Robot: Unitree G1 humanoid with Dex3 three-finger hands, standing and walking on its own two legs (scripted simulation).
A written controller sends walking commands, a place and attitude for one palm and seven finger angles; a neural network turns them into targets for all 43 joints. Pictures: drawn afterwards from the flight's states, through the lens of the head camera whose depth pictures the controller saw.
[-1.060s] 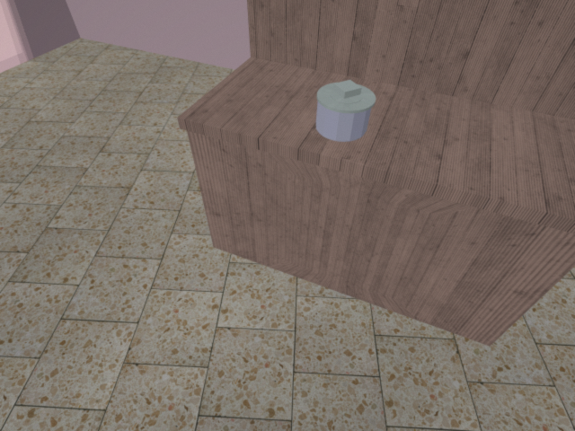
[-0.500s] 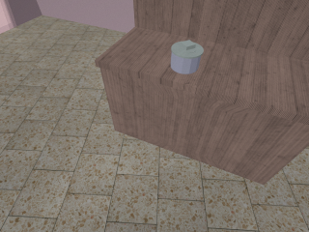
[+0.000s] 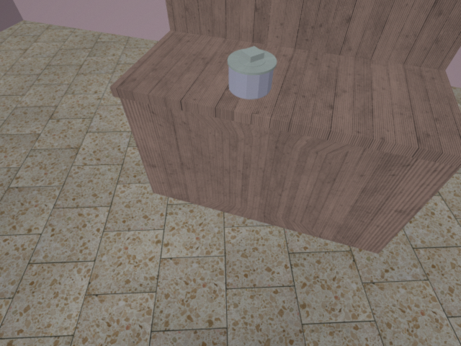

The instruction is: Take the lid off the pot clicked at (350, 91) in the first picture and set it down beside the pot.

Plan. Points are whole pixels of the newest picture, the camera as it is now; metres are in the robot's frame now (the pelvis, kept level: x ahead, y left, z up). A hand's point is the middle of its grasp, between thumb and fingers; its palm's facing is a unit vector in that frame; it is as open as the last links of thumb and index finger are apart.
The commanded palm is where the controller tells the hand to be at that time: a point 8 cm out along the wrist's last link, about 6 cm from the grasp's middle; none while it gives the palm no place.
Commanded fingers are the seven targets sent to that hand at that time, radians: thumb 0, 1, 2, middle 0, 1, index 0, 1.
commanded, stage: turn to face it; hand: left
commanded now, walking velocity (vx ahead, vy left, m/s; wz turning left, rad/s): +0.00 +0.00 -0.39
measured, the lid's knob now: (252, 54) +0.95 -0.01 +0.03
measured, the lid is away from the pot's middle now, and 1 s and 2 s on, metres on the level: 0.00 0.00 0.00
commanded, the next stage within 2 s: take the last steps up to it in 0.38 s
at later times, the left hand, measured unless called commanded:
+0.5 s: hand out of the picture +0.07 +0.20 -0.16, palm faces -0.15 -0.96 -0.24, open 7.4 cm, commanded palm none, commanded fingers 0.00 0.90 0.90 -0.20 -0.30 -0.20 -0.30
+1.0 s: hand out of the picture +0.05 +0.22 -0.19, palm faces -0.13 -0.98 -0.15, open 7.4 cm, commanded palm none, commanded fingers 0.00 0.90 0.90 -0.20 -0.30 -0.20 -0.30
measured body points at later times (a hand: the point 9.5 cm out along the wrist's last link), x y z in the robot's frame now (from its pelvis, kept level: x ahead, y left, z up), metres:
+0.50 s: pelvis -0.02 +0.01 +0.00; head +0.00 +0.01 +0.45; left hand +0.08 +0.25 -0.14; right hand -0.03 -0.23 -0.15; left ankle +0.00 +0.13 -0.73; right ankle -0.04 -0.11 -0.71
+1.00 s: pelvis +0.06 +0.04 -0.01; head +0.07 +0.06 +0.44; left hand +0.06 +0.27 -0.18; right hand +0.04 -0.21 -0.14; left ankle +0.14 +0.13 -0.74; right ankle -0.04 -0.10 -0.71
